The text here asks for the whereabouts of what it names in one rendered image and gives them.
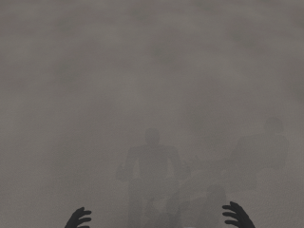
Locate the left robot hand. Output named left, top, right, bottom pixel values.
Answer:
left=65, top=207, right=92, bottom=228

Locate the right robot hand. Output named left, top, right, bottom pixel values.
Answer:
left=222, top=201, right=256, bottom=228

